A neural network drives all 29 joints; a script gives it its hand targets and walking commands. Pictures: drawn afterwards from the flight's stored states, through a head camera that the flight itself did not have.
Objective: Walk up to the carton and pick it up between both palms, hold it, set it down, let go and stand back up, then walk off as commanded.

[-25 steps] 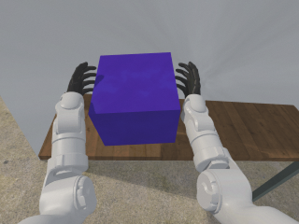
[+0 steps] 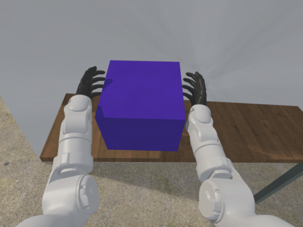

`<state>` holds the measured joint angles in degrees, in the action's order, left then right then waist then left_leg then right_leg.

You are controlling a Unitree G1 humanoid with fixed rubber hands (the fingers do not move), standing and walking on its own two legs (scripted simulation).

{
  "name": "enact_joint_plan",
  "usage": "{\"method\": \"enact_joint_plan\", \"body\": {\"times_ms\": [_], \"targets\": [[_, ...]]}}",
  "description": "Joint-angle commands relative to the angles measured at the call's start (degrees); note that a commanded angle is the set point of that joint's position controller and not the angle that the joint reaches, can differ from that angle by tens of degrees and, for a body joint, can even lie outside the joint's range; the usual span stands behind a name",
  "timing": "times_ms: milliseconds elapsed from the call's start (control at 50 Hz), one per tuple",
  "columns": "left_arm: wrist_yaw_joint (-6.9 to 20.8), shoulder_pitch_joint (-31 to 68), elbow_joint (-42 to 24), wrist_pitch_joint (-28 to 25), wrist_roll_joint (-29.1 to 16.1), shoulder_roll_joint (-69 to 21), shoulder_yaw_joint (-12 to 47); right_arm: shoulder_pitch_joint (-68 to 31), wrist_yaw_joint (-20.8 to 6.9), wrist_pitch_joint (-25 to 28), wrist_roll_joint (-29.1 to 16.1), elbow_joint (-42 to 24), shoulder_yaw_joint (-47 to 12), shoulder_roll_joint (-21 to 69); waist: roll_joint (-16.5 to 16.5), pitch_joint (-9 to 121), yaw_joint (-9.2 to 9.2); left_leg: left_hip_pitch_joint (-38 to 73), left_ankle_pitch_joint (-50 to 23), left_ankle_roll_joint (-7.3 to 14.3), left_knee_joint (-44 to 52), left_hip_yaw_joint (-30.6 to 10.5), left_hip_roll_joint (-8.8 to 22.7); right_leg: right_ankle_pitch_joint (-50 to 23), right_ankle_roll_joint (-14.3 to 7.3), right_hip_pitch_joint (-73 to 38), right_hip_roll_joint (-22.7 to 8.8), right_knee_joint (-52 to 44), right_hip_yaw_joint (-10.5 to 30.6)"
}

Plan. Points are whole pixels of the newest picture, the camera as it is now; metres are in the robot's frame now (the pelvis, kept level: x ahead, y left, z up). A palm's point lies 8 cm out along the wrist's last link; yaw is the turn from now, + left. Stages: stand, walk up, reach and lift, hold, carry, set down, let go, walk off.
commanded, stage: set down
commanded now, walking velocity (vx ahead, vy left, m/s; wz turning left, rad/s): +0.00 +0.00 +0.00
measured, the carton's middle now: (143, 105) +0.42 +0.01 +0.10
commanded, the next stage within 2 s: none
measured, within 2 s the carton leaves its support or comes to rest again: neither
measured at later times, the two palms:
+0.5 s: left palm (84, 98) +0.42 +0.17 +0.12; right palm (191, 104) +0.39 -0.13 +0.14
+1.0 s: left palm (87, 98) +0.43 +0.17 +0.11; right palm (190, 106) +0.40 -0.13 +0.12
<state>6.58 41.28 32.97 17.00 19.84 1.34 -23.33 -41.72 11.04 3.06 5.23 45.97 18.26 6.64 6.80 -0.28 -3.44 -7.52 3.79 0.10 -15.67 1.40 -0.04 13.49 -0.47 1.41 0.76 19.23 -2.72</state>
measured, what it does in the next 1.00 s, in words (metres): stands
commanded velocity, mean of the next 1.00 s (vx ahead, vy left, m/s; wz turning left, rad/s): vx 0.00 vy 0.00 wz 0.00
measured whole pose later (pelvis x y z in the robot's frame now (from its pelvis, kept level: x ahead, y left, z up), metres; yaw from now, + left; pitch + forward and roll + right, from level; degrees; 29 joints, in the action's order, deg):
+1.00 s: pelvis +0.02 +0.01 +0.00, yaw +0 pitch -2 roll +0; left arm 8.0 45.3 45.7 7.4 19.9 1.4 -29.2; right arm -41.6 9.4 6.5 17.4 46.0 30.8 11.5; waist 6.9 -2.1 -3.4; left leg -8.7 5.1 1.0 -15.7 1.5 -1.1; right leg 13.5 -0.5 1.4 -0.2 16.9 -2.7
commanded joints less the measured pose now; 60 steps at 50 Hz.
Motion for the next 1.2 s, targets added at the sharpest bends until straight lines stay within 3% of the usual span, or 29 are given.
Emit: {"method": "enact_joint_plan", "body": {"times_ms": [0,180,200,240,300,320,380,420,500,520,540,620,680,740,800,880,900,920,1000,1020,1100,1180], "targets": [[9.1,34.3,5.6,-6.6,0.9,-23.2,11.2,-31.9,-7.0,1.7,10.2,-7.4,-13.0,26.9,-5.0,15.4,3.37,10.1,6.5,2.3,2.7,6.5,-1.5,-15.8,6.8,-5.0,-2.8,-4.8,-0.3],[8.3,35.9,7.0,-10.4,1.2,-23.9,11.8,-31.0,-7.6,3.9,12.7,-5.5,-12.1,28.7,-6.7,21.1,2.89,9.5,0.6,1.0,0.9,6.8,-1.3,-24.5,6.6,-7.7,-2.1,-3.0,-0.6],[8.3,35.8,7.1,-10.6,0.7,-24.1,12.2,-30.1,-7.6,3.9,12.9,-4.9,-11.5,28.6,-7.0,21.2,2.18,9.8,0.2,1.0,0.7,6.7,-1.3,-25.1,6.6,-7.8,-2.0,-3.0,-0.9],[8.0,35.9,6.7,-11.5,0.7,-24.8,12.5,-30.4,-7.7,4.8,13.0,-5.2,-11.7,29.2,-7.7,23.7,2.74,10.7,-2.0,0.5,0.2,6.6,-0.9,-25.8,6.3,-7.9,-1.6,-2.8,-0.7],[8.3,34.1,8.5,-11.4,0.9,-23.9,11.7,-29.3,-7.5,4.4,13.4,-5.1,-11.6,29.0,-6.6,21.8,2.64,10.3,-2.3,0.9,0.5,6.6,-1.0,-27.8,6.6,-8.8,-1.9,-3.0,-0.6],[8.3,34.0,8.7,-11.5,1.1,-23.7,11.8,-28.1,-7.5,4.2,13.9,-3.4,-10.7,28.7,-6.3,20.6,2.01,10.3,-1.7,0.8,0.7,6.7,-1.0,-26.7,6.7,-8.1,-1.7,-3.3,-0.9],[8.8,33.3,9.6,-11.3,2.0,-22.6,10.2,-27.0,-7.2,3.6,14.1,-2.6,-9.2,28.2,-6.9,18.4,2.35,9.6,0.7,1.0,1.4,6.8,-0.9,-23.4,6.7,-7.7,-2.2,-3.8,-0.6],[8.9,35.0,10.1,-11.7,1.4,-22.6,10.5,-28.0,-7.4,3.7,14.7,-3.1,-8.4,28.6,-6.6,18.5,1.58,9.6,0.8,1.0,1.3,6.8,-0.8,-22.7,6.6,-6.5,-1.8,-3.8,-1.1],[8.8,35.5,10.2,-12.8,1.8,-22.7,10.3,-27.7,-7.4,4.2,15.8,-3.0,-7.5,29.1,-7.7,20.1,1.99,9.1,-0.5,0.8,0.9,7.1,-0.7,-23.6,6.4,-6.7,-1.9,-3.5,-0.8],[9.0,36.2,10.9,-12.9,1.6,-22.4,10.2,-27.8,-7.4,4.3,16.5,-2.2,-6.7,29.1,-7.8,19.9,1.09,8.5,-0.1,0.6,1.0,7.1,-0.7,-23.6,6.4,-6.5,-2.0,-3.8,-0.9],[9.0,36.5,10.8,-13.2,1.5,-22.8,10.2,-28.9,-7.4,4.5,16.3,-3.2,-6.8,29.7,-7.3,20.4,1.94,8.3,-0.1,0.7,0.8,7.0,-0.6,-22.9,6.4,-6.1,-1.9,-3.5,-0.9],[9.2,37.4,13.0,-13.8,1.8,-21.7,8.9,-28.8,-7.6,4.2,17.7,-2.2,-5.3,30.3,-7.3,18.8,1.54,5.9,2.6,1.1,1.6,7.3,-0.7,-22.4,6.6,-6.6,-2.5,-3.5,-0.5],[9.5,37.6,14.0,-14.3,3.2,-20.6,7.0,-28.0,-7.6,3.4,18.7,-1.4,-4.5,31.2,-6.7,18.2,2.11,4.5,3.7,1.6,1.7,7.6,-0.8,-24.2,6.9,-7.7,-3.0,-3.1,-0.2],[9.5,38.0,14.8,-14.7,3.4,-20.4,6.2,-28.2,-7.8,3.2,19.3,-1.5,-4.0,31.5,-6.7,18.6,2.75,3.7,5.2,2.0,2.2,7.6,-0.6,-21.5,6.9,-7.5,-2.7,-3.1,0.0],[9.7,39.1,15.8,-15.0,3.4,-20.2,5.8,-29.8,-7.6,3.6,19.9,-2.3,-3.5,31.9,-6.4,19.2,2.01,2.8,5.0,1.9,2.0,7.5,-0.6,-24.3,7.1,-7.9,-3.0,-2.9,0.3],[9.8,39.0,15.6,-15.7,4.4,-20.3,5.0,-28.6,-7.6,3.7,20.7,-1.6,-3.1,33.0,-6.7,19.8,2.71,2.4,3.2,1.7,1.6,7.7,-0.6,-27.0,7.2,-8.8,-2.9,-2.3,0.3],[9.9,39.9,16.2,-15.7,4.1,-19.9,5.2,-29.6,-7.6,3.7,21.0,-1.8,-2.4,32.5,-6.2,19.7,1.85,1.9,3.9,1.8,1.7,7.5,-0.6,-26.7,7.1,-8.5,-3.1,-2.4,0.4],[9.8,39.2,16.3,-16.0,4.5,-20.0,5.0,-28.8,-7.7,4.0,21.2,-1.7,-2.9,33.3,-6.4,20.1,2.65,1.6,3.9,1.9,1.8,7.7,-0.6,-26.9,7.1,-9.0,-3.1,-2.1,0.3],[9.7,39.7,16.4,-16.2,4.5,-19.7,4.9,-28.7,-7.5,4.0,22.0,-1.0,-1.3,33.1,-7.0,20.2,1.59,1.4,3.0,1.6,1.6,7.5,-0.5,-26.9,7.0,-8.9,-2.8,-2.1,0.1],[9.8,39.1,16.8,-16.2,5.3,-19.6,4.0,-28.5,-7.5,4.2,22.2,-1.2,-1.2,33.5,-7.5,20.1,2.25,0.9,2.4,1.6,1.3,7.7,-0.6,-27.9,6.9,-8.8,-2.9,-1.9,0.3],[9.9,39.7,16.6,-16.6,5.2,-19.8,4.5,-27.8,-7.5,4.5,22.6,-0.7,-0.8,33.1,-7.6,21.3,1.24,0.8,1.1,1.2,1.0,7.6,-0.6,-30.6,7.0,-9.1,-3.0,-1.7,0.1],[9.9,39.1,17.5,-16.9,5.8,-19.9,3.8,-26.8,-7.4,4.8,23.0,0.0,-0.3,34.0,-7.2,21.2,1.68,0.9,0.3,1.4,1.0,7.4,-0.4,-30.6,7.2,-8.8,-2.8,-1.8,0.0]]}}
